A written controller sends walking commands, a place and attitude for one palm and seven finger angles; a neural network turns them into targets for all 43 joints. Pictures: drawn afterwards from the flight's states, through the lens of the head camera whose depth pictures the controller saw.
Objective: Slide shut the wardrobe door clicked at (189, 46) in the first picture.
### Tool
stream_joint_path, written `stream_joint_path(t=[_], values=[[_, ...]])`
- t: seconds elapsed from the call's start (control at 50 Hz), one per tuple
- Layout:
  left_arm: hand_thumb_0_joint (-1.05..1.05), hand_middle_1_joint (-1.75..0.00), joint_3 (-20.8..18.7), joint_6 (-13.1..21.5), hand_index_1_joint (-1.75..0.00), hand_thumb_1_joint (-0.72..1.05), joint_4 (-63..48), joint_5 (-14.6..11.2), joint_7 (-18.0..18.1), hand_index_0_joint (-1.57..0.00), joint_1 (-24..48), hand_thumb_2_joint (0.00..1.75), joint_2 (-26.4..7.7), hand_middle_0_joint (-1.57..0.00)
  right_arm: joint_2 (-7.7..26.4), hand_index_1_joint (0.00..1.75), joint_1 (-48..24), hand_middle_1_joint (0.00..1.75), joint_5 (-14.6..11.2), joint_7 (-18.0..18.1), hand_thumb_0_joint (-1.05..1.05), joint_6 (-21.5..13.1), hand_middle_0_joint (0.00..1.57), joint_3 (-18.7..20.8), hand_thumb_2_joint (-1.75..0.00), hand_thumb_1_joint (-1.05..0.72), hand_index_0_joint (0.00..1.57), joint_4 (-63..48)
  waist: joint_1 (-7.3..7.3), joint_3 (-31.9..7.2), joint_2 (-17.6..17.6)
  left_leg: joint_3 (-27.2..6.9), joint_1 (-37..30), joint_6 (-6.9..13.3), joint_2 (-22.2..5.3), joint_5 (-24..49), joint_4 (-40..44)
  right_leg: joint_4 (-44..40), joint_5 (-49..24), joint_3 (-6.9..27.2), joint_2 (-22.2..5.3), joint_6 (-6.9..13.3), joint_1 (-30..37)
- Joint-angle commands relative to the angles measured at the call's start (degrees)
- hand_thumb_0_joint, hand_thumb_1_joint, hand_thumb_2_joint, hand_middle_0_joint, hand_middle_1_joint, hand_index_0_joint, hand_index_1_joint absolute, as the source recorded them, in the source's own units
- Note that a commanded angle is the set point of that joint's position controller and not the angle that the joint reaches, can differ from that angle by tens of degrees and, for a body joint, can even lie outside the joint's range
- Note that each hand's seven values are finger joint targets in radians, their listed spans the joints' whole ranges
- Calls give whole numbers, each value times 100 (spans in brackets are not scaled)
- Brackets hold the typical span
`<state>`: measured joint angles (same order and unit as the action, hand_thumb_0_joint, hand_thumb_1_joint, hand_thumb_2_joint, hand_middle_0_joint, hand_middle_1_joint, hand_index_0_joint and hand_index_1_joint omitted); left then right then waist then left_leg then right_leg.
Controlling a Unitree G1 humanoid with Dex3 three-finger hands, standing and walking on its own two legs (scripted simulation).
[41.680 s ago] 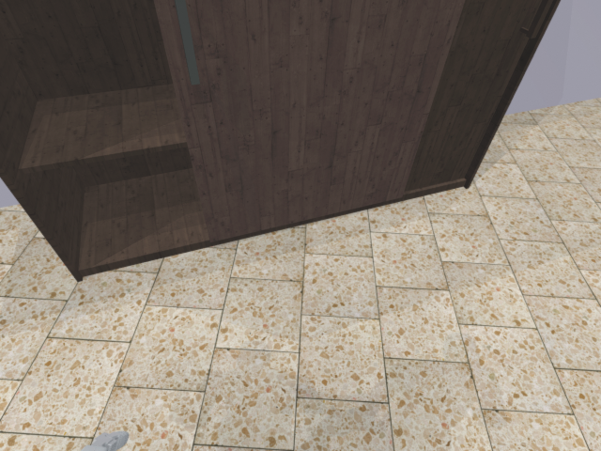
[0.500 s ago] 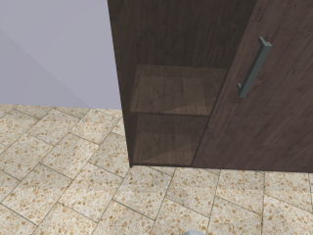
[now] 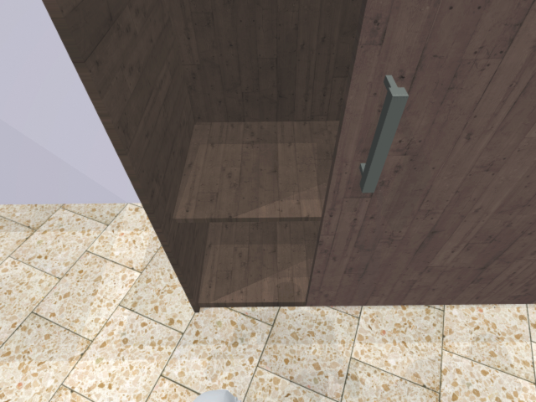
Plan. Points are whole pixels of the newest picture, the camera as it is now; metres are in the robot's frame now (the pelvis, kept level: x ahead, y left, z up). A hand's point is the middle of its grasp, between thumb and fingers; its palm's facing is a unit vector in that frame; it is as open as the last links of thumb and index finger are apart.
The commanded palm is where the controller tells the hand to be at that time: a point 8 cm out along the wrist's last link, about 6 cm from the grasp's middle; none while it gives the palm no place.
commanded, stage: come to a stop and stand still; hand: right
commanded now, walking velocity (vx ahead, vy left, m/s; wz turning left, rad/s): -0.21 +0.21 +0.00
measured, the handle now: (377, 138) +0.52 -0.17 +0.11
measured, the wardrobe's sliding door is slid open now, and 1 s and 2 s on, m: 0.41 0.41 0.41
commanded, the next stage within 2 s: look again from close up in 1.36 s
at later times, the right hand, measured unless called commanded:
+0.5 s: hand out of the picture +0.08 -0.15 -0.17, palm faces +0.00 +0.98 -0.20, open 7.2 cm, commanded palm none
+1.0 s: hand out of the picture +0.02 -0.16 -0.17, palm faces +0.00 +0.98 -0.21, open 7.4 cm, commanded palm none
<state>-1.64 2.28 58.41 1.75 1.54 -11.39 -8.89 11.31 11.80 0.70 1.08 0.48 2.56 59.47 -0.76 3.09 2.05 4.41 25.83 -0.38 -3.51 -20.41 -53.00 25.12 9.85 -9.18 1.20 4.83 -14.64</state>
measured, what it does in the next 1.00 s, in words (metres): steps on the spot: left foot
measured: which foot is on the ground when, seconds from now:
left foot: up 0.00-0.16, down 0.18-1.00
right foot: down 0.00-1.00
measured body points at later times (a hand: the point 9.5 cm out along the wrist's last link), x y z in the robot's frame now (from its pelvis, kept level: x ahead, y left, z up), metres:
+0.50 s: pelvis +0.01 +0.03 +0.00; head +0.02 +0.02 +0.45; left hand -0.01 +0.25 -0.16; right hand +0.08 -0.20 -0.15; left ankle +0.00 +0.13 -0.74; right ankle +0.04 -0.07 -0.74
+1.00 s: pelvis +0.03 +0.01 +0.00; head +0.04 +0.03 +0.45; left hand +0.03 +0.23 -0.17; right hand +0.02 -0.21 -0.16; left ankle +0.00 +0.13 -0.74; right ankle +0.04 -0.07 -0.74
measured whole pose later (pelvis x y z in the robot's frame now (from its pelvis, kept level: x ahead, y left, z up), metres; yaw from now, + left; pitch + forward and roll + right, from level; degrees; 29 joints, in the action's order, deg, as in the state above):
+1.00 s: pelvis +0.03 +0.01 +0.00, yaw +1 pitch +0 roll +0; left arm 0.2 1.0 61.6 1.3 0.9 -16.6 -9.8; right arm 7.6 18.3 0.6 2.2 -1.2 -1.2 62.5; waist 0.3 0.7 -1.7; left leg 3.6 11.8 0.1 -1.9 -18.8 -30.9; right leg 29.8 14.9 -9.2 -0.7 2.9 -14.9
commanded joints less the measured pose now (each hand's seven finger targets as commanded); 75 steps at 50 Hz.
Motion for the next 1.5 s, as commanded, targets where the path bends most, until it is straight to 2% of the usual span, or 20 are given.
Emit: stream_joint_path(t=[0.0,0.06,0.12,0.16,0.18,0.2,0.26,0.3,0.38,0.42,0.64,0.66,0.68,0.7,0.72,0.78,0.9,0.96,1.02,1.48], values=[[0,-30,-134,-125,-30,90,-95,-2,110,-20,-182,90,-830,-20,176,30,529,30,22,3,0,132,20,28,-90,-90,20,-88,-13,-364,-474,-292,-876,-27,-25,-106,853,-833,-1966,1410,-2130,617,-12],[0,-30,-226,-240,-30,90,-35,15,129,-20,-228,90,-1018,-20,268,30,340,30,50,-10,0,231,20,95,-90,-90,20,-266,35,-136,-619,-269,-867,19,51,-27,1126,-683,-1886,1557,-2193,587,-28],[0,-30,-277,-264,-30,90,15,-18,121,-20,-335,90,-1047,-20,341,30,307,30,62,3,0,199,20,131,-90,-90,20,-392,20,-182,-633,-283,-1217,89,96,680,1949,-272,-2255,1478,-1979,395,-12],[0,-30,-295,-260,-30,90,10,-51,113,-20,-397,90,-909,-20,442,30,330,30,66,31,0,131,20,141,-90,-90,20,-442,52,-422,-404,-567,-1404,204,-71,2009,2502,70,-1906,1262,-1546,97,108],[0,-30,-301,-262,-30,90,-13,-80,98,-20,-467,90,-809,-20,529,30,231,30,79,48,0,108,20,140,-90,-90,20,-497,142,-487,-256,-830,-1439,329,-320,2523,2522,198,-1374,1075,-1300,-64,0],[0,-30,-283,-273,-30,90,-24,-84,64,-20,-543,90,-690,-20,578,30,80,30,85,55,0,85,20,117,-90,-90,20,-529,210,-406,-87,-933,-1420,458,-545,2765,2557,289,-880,936,-1045,-191,-134],[0,-30,-220,-297,-30,90,28,-82,43,-20,-668,90,-468,-20,590,30,7,30,38,87,0,-22,20,93,-90,-90,20,-532,272,-1115,239,-1178,-1601,695,-886,3424,2600,655,-560,514,-609,-398,349],[0,-30,-174,-300,-30,90,71,-74,26,-20,-657,90,-367,-20,496,30,-80,30,25,107,0,-36,20,46,-90,-90,20,-477,282,-1013,192,-1042,-1419,629,-768,2811,2748,437,-397,569,-631,-387,511],[0,-30,-136,-337,-30,90,183,-40,-5,-20,-545,90,-430,-20,373,30,-177,30,7,86,0,2,20,-5,-90,-90,20,-350,243,-83,-51,-898,-756,390,-399,474,3251,-153,393,871,-803,-320,280],[0,-30,-106,-316,-30,90,264,-36,-16,-20,-534,90,-403,-20,340,30,-81,30,10,79,0,-15,20,-18,-90,-90,20,-231,200,141,-223,-907,-822,343,-333,171,3442,-374,615,936,-801,-321,131],[0,-30,-20,-224,-30,90,578,-58,6,-20,-791,90,-340,-20,224,30,271,30,-37,84,0,-149,20,-115,-90,-90,20,202,193,43,7,-819,-1167,285,-334,649,3708,-618,191,871,-807,-365,476],[0,-30,-43,-125,-30,90,138,-109,-41,-20,-318,90,-708,-20,287,30,827,30,72,325,0,-194,20,-206,-90,-90,20,226,-19,257,-601,-951,-966,204,-550,2051,3351,459,-281,620,-951,-503,220],[0,-30,-1,-181,-30,90,57,-77,-89,-20,-665,90,-385,-20,581,30,481,30,17,275,0,-242,20,-172,-90,-90,20,-64,287,-196,-762,-1110,-984,440,-669,376,3420,317,710,699,-772,-493,160],[0,-30,43,-205,-30,90,72,2,-115,-20,-572,90,-394,-20,591,30,375,30,12,218,0,-301,20,-159,-90,-90,20,-103,244,-40,-1005,-972,-887,503,-555,267,3358,143,566,783,-677,-393,139],[0,-30,43,-190,-30,90,43,-13,-108,-20,-687,90,-407,-20,526,30,474,30,1,198,0,-299,20,-178,-90,-90,20,-65,259,-69,-679,-887,-838,487,-417,-114,3293,68,734,804,-754,-356,47],[0,-30,58,-127,-30,90,-6,-24,-83,-20,-899,90,-494,-20,257,30,607,30,17,171,0,-283,20,-232,-90,-90,20,-47,262,-76,-17,-742,-860,429,-232,177,2996,-77,547,926,-819,-256,-7],[0,-30,124,-30,-30,90,52,-57,-36,-20,-780,90,-507,-20,162,30,850,30,15,138,0,-278,20,-266,-90,-90,20,88,119,18,-78,-657,-999,313,-197,890,2799,-236,-72,923,-874,-193,35],[0,-30,135,-18,-30,90,128,-64,-26,-20,-766,90,-541,-20,157,30,922,30,6,144,0,-263,20,-264,-90,-90,20,118,118,-10,74,-685,-991,286,-230,1034,2798,-228,-204,849,-870,-207,194],[0,-30,142,0,-30,90,198,-71,-19,-20,-731,90,-535,-20,186,30,966,30,13,148,0,-266,20,-259,-90,-90,20,155,100,-101,-89,-690,-1101,268,-252,1288,2800,-224,-456,815,-865,-201,305],[0,-30,151,-24,-30,90,490,-99,12,-20,-718,90,-493,-20,158,30,998,30,13,129,0,-203,20,-271,-90,-90,20,347,71,-7,-161,-641,-1251,230,-261,1365,3070,-444,-461,739,-918,-201,567]])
